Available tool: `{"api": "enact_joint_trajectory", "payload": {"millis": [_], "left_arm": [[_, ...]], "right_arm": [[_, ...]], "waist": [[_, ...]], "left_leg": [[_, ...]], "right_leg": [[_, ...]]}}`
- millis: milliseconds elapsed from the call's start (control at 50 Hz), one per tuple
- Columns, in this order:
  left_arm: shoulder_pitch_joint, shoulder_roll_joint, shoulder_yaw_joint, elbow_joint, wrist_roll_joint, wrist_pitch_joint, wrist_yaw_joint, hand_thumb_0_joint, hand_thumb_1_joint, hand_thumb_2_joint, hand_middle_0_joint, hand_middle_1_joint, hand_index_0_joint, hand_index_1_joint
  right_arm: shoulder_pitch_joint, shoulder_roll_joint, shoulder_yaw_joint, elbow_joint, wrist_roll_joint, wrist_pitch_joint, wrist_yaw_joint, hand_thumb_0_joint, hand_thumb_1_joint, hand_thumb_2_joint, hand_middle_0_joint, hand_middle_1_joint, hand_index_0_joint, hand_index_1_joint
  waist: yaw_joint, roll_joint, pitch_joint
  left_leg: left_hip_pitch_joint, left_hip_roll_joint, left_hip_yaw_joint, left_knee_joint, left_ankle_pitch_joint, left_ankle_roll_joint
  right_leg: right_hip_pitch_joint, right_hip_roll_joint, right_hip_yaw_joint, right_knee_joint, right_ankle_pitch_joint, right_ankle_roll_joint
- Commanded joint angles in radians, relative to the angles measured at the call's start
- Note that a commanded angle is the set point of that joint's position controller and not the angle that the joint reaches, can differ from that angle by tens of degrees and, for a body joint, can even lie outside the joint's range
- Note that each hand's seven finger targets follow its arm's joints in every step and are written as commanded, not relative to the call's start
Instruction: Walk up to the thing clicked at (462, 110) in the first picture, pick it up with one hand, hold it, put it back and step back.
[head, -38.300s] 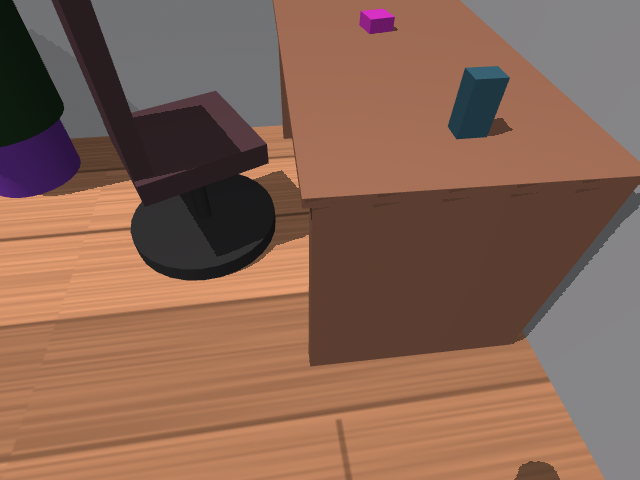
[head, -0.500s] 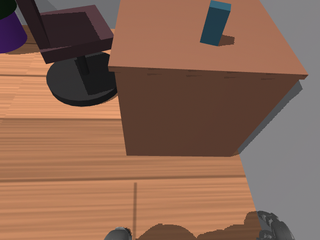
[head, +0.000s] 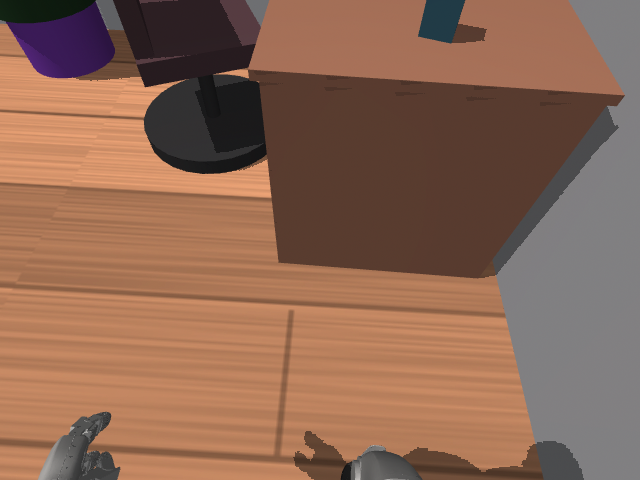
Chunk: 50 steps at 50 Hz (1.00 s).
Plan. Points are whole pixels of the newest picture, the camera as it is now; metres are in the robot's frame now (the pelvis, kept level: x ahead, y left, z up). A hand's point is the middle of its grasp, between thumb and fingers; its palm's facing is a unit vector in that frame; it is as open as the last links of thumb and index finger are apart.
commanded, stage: step back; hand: right
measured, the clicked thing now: (446, 0) +1.00 -0.28 +0.07
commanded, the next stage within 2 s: stand in 1.46 s
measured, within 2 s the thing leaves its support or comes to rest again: neither
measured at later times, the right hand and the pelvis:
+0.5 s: hand out of the picture -0.05 -0.29 -0.14, palm faces +0.04 +0.94 -0.34, open 7.3 cm; pelvis -0.14 -0.02 +0.01, yaw -5 degrees
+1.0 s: hand out of the picture -0.09 -0.30 -0.14, palm faces +0.02 +0.93 -0.37, open 7.3 cm; pelvis -0.14 -0.02 +0.01, yaw -1 degrees
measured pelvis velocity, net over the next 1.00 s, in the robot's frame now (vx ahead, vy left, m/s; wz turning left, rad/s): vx -0.14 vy -0.02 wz -0.02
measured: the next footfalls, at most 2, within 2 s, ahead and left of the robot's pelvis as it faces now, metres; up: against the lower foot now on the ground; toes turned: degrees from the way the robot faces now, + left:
right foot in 0.32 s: -0.08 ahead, -0.13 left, +0.00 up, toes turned -2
left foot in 0.64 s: -0.11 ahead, +0.13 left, +0.00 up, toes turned -4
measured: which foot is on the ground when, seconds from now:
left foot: down 0.00-0.34, up 0.36-0.62, down 0.64-0.94, up 0.96-1.00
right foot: down 0.00-0.00, up 0.02-0.30, down 0.32-1.00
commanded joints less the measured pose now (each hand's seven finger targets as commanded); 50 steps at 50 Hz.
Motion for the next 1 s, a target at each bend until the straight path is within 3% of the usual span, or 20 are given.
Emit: {"api": "enact_joint_trajectory", "payload": {"millis": [0, 20, 80, 120, 220, 280, 320, 340, 360, 420, 500, 600, 620, 660, 700, 860, 880, 920, 940, 980], "left_arm": [[-0.016, 0.196, 0.064, -0.077, -0.018, -0.005, 0.016, 0.000, 0.900, 0.900, -0.200, -0.300, -0.200, -0.300], [-0.025, 0.213, 0.072, -0.065, -0.005, -0.002, 0.019, 0.000, 0.900, 0.900, -0.200, -0.300, -0.200, -0.300], [0.070, 0.194, 0.071, 0.003, -0.020, 0.000, 0.008, 0.000, 0.900, 0.900, -0.200, -0.300, -0.200, -0.300], [0.104, 0.193, 0.071, 0.030, -0.017, -0.002, 0.004, 0.000, 0.900, 0.900, -0.200, -0.300, -0.200, -0.300], [0.124, 0.166, 0.043, 0.055, -0.009, -0.059, 0.004, 0.000, 0.900, 0.900, -0.200, -0.300, -0.200, -0.300], [0.215, 0.160, 0.049, 0.143, 0.003, -0.090, 0.011, 0.000, 0.900, 0.900, -0.200, -0.300, -0.200, -0.300], [0.227, 0.298, 0.082, 0.151, 0.028, -0.105, 0.016, 0.000, 0.900, 0.900, -0.200, -0.300, -0.200, -0.300], [0.145, 0.386, 0.098, 0.111, 0.028, -0.099, 0.018, 0.000, 0.900, 0.900, -0.200, -0.300, -0.200, -0.300], [0.057, 0.389, 0.096, 0.093, 0.028, -0.099, 0.021, 0.000, 0.900, 0.900, -0.200, -0.300, -0.200, -0.300], [0.019, 0.250, 0.064, 0.103, 0.016, -0.109, 0.021, 0.000, 0.900, 0.900, -0.200, -0.300, -0.200, -0.300], [0.165, 0.277, 0.073, 0.137, 0.024, -0.114, 0.007, 0.000, 0.900, 0.900, -0.200, -0.300, -0.200, -0.300], [0.103, 0.271, 0.062, 0.115, 0.013, -0.086, -0.008, 0.000, 0.900, 0.900, -0.200, -0.300, -0.200, -0.300], [0.115, 0.222, 0.044, 0.113, 0.011, -0.084, -0.010, 0.000, 0.900, 0.900, -0.200, -0.300, -0.200, -0.300], [0.080, 0.147, 0.024, 0.102, -0.009, -0.086, -0.010, 0.000, 0.900, 0.900, -0.200, -0.300, -0.200, -0.300], [0.046, 0.262, 0.053, 0.118, 0.002, -0.092, -0.009, 0.000, 0.900, 0.900, -0.200, -0.300, -0.200, -0.300], [0.169, 0.164, 0.048, 0.184, 0.001, -0.119, -0.016, 0.000, 0.900, 0.900, -0.200, -0.300, -0.200, -0.300], [0.213, 0.178, 0.055, 0.212, 0.003, -0.124, -0.007, 0.000, 0.900, 0.900, -0.200, -0.300, -0.200, -0.300], [0.224, 0.319, 0.085, 0.201, 0.019, -0.132, 0.006, 0.000, 0.900, 0.900, -0.200, -0.300, -0.200, -0.300], [0.136, 0.350, 0.090, 0.172, 0.019, -0.127, 0.001, 0.000, 0.900, 0.900, -0.200, -0.300, -0.200, -0.300], [0.069, 0.294, 0.078, 0.149, 0.011, -0.127, -0.004, 0.000, 0.900, 0.900, -0.200, -0.300, -0.200, -0.300]], "right_arm": [[0.012, -0.385, -0.093, -0.099, -0.018, -0.016, -0.008, 0.000, -0.900, -0.900, 0.200, 0.300, 0.200, 0.300], [-0.045, -0.394, -0.098, -0.118, -0.021, -0.024, -0.015, 0.000, -0.900, -0.900, 0.200, 0.300, 0.200, 0.300], [-0.131, -0.267, -0.057, -0.137, -0.034, -0.024, -0.021, 0.000, -0.900, -0.900, 0.200, 0.300, 0.200, 0.300], [-0.138, -0.254, -0.056, -0.133, -0.024, -0.021, -0.017, 0.000, -0.900, -0.900, 0.200, 0.300, 0.200, 0.300], [-0.072, -0.249, -0.066, -0.116, -0.019, -0.010, -0.003, 0.000, -0.900, -0.900, 0.200, 0.300, 0.200, 0.300], [-0.095, -0.265, -0.067, -0.100, -0.008, 0.017, 0.010, 0.000, -0.900, -0.900, 0.200, 0.300, 0.200, 0.300], [-0.105, -0.157, -0.030, -0.134, 0.004, 0.013, 0.014, 0.000, -0.900, -0.900, 0.200, 0.300, 0.200, 0.300], [-0.178, -0.205, -0.048, -0.151, -0.004, 0.016, 0.004, 0.000, -0.900, -0.900, 0.200, 0.300, 0.200, 0.300], [-0.178, -0.256, -0.074, -0.123, -0.005, 0.018, 0.003, 0.000, -0.900, -0.900, 0.200, 0.300, 0.200, 0.300], [-0.105, -0.219, -0.055, -0.059, 0.014, 0.000, 0.016, 0.000, -0.900, -0.900, 0.200, 0.300, 0.200, 0.300], [-0.150, -0.195, -0.042, -0.071, -0.004, -0.022, 0.021, 0.000, -0.900, -0.900, 0.200, 0.300, 0.200, 0.300], [-0.036, -0.192, -0.062, -0.005, -0.012, -0.056, 0.030, 0.000, -0.900, -0.900, 0.200, 0.300, 0.200, 0.300], [-0.011, -0.208, -0.074, 0.013, -0.016, -0.063, 0.025, 0.000, -0.900, -0.900, 0.200, 0.300, 0.200, 0.300], [0.042, -0.343, -0.102, 0.014, -0.022, -0.074, 0.019, 0.000, -0.900, -0.900, 0.200, 0.300, 0.200, 0.300], [-0.006, -0.365, -0.111, 0.001, -0.014, -0.069, 0.026, 0.000, -0.900, -0.900, 0.200, 0.300, 0.200, 0.300], [-0.078, -0.257, -0.068, -0.016, -0.002, -0.059, 0.026, 0.000, -0.900, -0.900, 0.200, 0.300, 0.200, 0.300], [-0.090, -0.200, -0.050, -0.022, 0.009, -0.054, 0.024, 0.000, -0.900, -0.900, 0.200, 0.300, 0.200, 0.300], [-0.076, -0.105, -0.016, -0.053, 0.012, -0.052, 0.010, 0.000, -0.900, -0.900, 0.200, 0.300, 0.200, 0.300], [-0.054, -0.195, -0.043, -0.021, 0.002, -0.042, 0.000, 0.000, -0.900, -0.900, 0.200, 0.300, 0.200, 0.300], [-0.014, -0.234, -0.055, 0.008, 0.005, -0.046, 0.004, 0.000, -0.900, -0.900, 0.200, 0.300, 0.200, 0.300]], "waist": [[-0.024, 0.280, -0.251], [-0.024, 0.274, -0.207], [0.046, 0.135, -0.182], [0.050, 0.157, -0.159], [-0.018, 0.259, -0.287], [0.018, 0.218, -0.315], [0.034, -0.121, -0.247], [0.072, -0.129, -0.195], [0.055, -0.136, -0.105], [-0.010, -0.032, -0.097], [0.075, -0.135, -0.140], [0.020, -0.139, -0.184], [0.009, -0.076, -0.212], [-0.027, 0.232, -0.238], [-0.019, 0.153, -0.123], [0.050, 0.223, -0.195], [0.080, 0.159, -0.218], [0.090, -0.132, -0.205], [0.073, -0.057, -0.169], [0.033, -0.014, -0.081]], "left_leg": [[-0.047, 0.451, -0.483, -0.322, 0.424, 0.283], [-0.171, 0.516, -0.553, -0.342, 0.430, 0.337], [-0.100, 0.327, -0.232, -0.258, 0.541, 0.231], [-0.095, 0.305, -0.193, -0.258, 0.454, 0.210], [0.200, 0.294, -0.171, -0.171, 0.295, 0.217], [0.068, 0.238, -0.093, -0.030, 0.241, 0.146], [-0.335, 0.065, -0.062, 0.165, -0.117, 0.030], [-0.270, 0.074, -0.163, 0.265, -0.201, -0.015], [-0.185, 0.103, -0.217, 0.375, -0.170, -0.020], [-0.246, 0.017, -0.167, 0.364, -0.041, -0.022], [-0.251, 0.050, -0.083, 0.153, -0.102, -0.037], [0.049, 0.023, 0.035, -0.249, 0.009, -0.019], [0.154, 0.032, -0.020, -0.276, 0.055, -0.003], [0.250, 0.363, -0.553, -0.408, -0.208, 0.167], [0.004, 0.417, -0.561, -0.429, -0.320, 0.273], [-0.050, 0.227, -0.168, -0.169, 0.184, 0.125], [-0.117, 0.188, -0.126, -0.070, 0.198, 0.082], [-0.385, -0.016, -0.062, 0.227, -0.189, -0.001], [-0.313, 0.057, -0.130, 0.319, -0.235, -0.001], [-0.273, 0.097, -0.151, 0.331, -0.169, 0.000]], "right_leg": [[-0.010, 0.119, 0.095, 0.302, -0.383, 0.024], [0.036, 0.097, 0.206, 0.470, -0.417, 0.028], [-0.007, 0.159, 0.247, 0.556, -0.288, 0.017], [-0.007, 0.165, 0.207, 0.532, -0.261, 0.030], [0.031, 0.071, 0.115, -0.027, -0.261, 0.059], [0.279, 0.107, 0.033, -0.434, -0.024, 0.035], [0.373, -0.143, 0.520, -0.418, -0.102, -0.046], [0.096, -0.339, 0.675, -0.475, -0.291, -0.209], [-0.085, -0.374, 0.719, -0.512, -0.383, -0.243], [0.116, -0.154, 0.306, -0.347, 0.056, -0.129], [0.262, -0.140, 0.318, -0.341, -0.072, -0.118], [0.150, -0.143, 0.261, -0.259, -0.144, -0.107], [0.099, -0.101, 0.209, -0.162, -0.068, -0.073], [-0.174, 0.080, 0.009, 0.142, -0.274, 0.016], [-0.063, 0.005, 0.131, 0.220, -0.344, 0.004], [0.259, 0.092, -0.009, -0.270, -0.041, 0.007], [0.377, 0.080, 0.028, -0.320, 0.028, 0.006], [0.436, -0.269, 0.573, -0.490, -0.156, -0.110], [0.279, -0.376, 0.646, -0.515, -0.324, -0.208], [0.189, -0.313, 0.524, -0.487, -0.242, -0.212]]}}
